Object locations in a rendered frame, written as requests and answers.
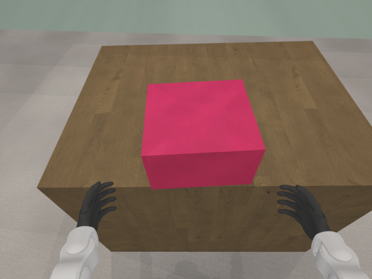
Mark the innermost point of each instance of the robot left hand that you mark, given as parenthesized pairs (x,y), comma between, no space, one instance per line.
(90,213)

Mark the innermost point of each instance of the pedestal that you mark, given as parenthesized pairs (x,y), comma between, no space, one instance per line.
(314,133)

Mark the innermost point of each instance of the robot right hand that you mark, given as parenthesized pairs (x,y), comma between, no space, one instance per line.
(308,211)

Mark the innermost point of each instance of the robot left forearm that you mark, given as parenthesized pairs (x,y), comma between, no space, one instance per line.
(79,255)

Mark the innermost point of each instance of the robot right forearm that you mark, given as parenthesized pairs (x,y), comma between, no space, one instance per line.
(334,259)

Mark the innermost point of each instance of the carton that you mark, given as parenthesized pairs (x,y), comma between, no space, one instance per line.
(200,134)

